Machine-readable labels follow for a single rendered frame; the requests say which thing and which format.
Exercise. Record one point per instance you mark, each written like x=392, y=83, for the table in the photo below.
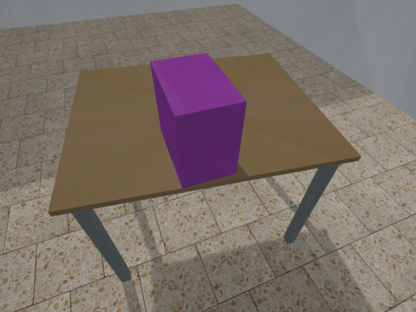
x=114, y=151

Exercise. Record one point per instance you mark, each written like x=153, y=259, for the carton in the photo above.
x=201, y=114

